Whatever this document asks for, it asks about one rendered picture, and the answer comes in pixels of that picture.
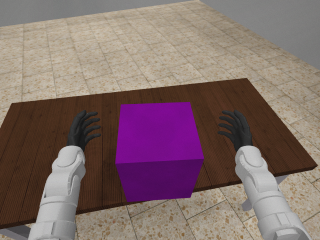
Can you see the carton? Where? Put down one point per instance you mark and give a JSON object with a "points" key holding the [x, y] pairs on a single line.
{"points": [[159, 154]]}

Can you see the robot left forearm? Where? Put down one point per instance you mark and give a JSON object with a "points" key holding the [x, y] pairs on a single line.
{"points": [[57, 209]]}

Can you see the left robot hand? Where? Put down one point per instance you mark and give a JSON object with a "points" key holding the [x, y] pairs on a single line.
{"points": [[77, 135]]}

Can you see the table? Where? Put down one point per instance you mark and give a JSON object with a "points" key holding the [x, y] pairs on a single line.
{"points": [[33, 133]]}

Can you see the right robot hand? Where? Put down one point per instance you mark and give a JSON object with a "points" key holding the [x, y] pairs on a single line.
{"points": [[241, 135]]}

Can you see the robot right forearm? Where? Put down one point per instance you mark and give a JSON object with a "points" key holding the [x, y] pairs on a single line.
{"points": [[276, 221]]}

